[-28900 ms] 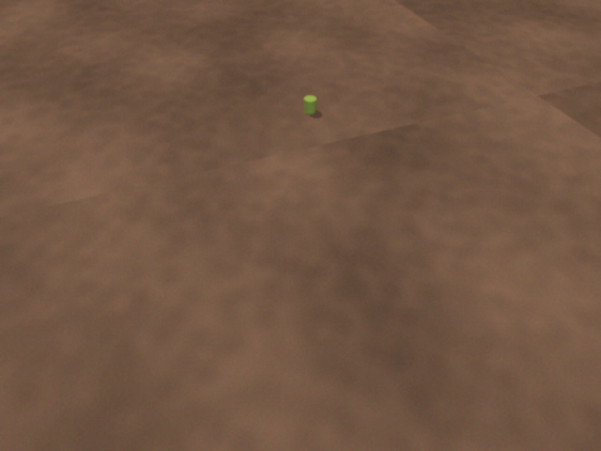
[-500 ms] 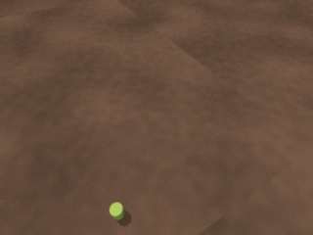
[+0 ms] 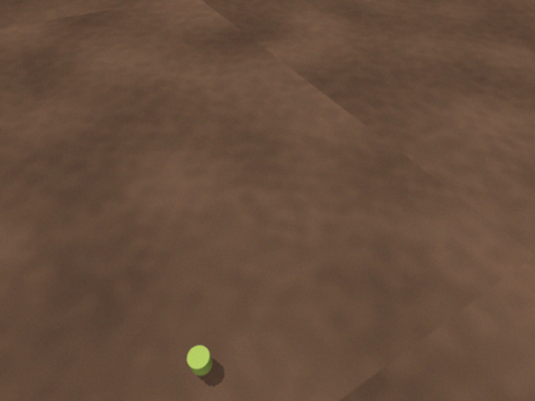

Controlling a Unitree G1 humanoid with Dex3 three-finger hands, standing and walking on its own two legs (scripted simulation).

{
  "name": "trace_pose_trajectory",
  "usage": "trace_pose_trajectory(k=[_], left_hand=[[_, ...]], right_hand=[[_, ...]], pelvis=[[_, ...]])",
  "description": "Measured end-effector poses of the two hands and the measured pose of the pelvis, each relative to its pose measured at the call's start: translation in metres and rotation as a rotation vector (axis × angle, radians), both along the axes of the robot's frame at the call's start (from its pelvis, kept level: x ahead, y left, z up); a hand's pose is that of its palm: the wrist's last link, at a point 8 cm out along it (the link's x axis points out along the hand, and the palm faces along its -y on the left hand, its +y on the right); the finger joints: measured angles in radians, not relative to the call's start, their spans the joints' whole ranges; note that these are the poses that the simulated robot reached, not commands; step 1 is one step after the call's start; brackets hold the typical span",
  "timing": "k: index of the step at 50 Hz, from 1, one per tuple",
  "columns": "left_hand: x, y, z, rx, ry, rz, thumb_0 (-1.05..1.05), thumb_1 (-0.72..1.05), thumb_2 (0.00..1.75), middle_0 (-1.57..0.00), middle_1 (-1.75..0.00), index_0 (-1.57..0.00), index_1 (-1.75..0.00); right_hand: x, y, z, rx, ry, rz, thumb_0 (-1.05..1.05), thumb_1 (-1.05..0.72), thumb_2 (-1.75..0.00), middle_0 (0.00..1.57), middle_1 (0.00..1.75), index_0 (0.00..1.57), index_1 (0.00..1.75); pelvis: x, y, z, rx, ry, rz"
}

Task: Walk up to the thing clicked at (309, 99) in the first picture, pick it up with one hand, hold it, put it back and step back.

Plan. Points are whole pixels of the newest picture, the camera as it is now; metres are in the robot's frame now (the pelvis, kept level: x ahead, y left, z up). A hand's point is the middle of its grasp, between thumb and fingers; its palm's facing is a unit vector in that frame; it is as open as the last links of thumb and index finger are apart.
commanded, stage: stand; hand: left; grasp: from above
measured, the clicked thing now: (200, 360) +0.39 +0.25 -0.74
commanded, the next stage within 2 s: rise first in 0.66 s
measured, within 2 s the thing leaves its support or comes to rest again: neither
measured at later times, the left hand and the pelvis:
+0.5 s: hand out of the picture +0.08 +0.26 -0.16, palm faces -0.03 -0.94 -0.35, open 7.3 cm; pelvis +0.00 +0.00 +0.00, yaw +0 degrees
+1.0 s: hand out of the picture +0.15 +0.25 -0.17, palm faces -0.01 -0.94 -0.35, open 9.0 cm; pelvis -0.01 +0.00 -0.02, yaw +1 degrees
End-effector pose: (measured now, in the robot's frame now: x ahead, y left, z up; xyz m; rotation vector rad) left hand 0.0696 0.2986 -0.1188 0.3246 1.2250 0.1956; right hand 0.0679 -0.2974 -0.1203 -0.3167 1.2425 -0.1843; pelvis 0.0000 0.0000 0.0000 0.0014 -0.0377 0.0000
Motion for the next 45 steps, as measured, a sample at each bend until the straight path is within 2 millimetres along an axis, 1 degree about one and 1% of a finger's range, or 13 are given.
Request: trace_pose_trajectory(k=[10,39,41,45], left_hand=[[-0.002,0.001,0.000,0.000,0.011,0.002,0.00,0.91,0.90,-0.20,-0.30,-0.21,-0.31],[0.004,0.000,0.000,0.001,0.006,0.000,0.00,0.91,0.90,-0.20,-0.30,-0.20,-0.31],[0.012,-0.002,0.000,-0.002,-0.043,0.024,0.00,0.89,0.91,-0.19,-0.32,-0.20,-0.33],[0.042,-0.004,-0.005,-0.016,-0.102,0.033,0.00,0.76,0.93,-0.18,-0.44,-0.18,-0.45]], right_hand=[[0.002,0.000,-0.001,0.000,0.001,-0.002,0.01,-0.90,-0.90,0.20,0.30,0.21,0.30],[0.006,0.001,-0.001,-0.001,-0.001,0.000,0.01,-0.91,-0.90,0.20,0.30,0.21,0.30],[0.010,0.004,0.000,-0.001,-0.049,-0.006,0.01,-0.92,-0.90,0.20,0.30,0.20,0.30],[0.015,0.017,-0.002,0.016,-0.120,0.005,0.01,-0.93,-0.90,0.20,0.30,0.20,0.30]], pelvis=[[0.002,0.001,0.000,0.001,0.001,-0.003],[0.006,0.001,0.000,0.001,0.004,-0.004],[0.003,0.001,-0.002,0.000,0.026,0.006],[-0.006,0.000,-0.008,-0.002,0.075,0.018]])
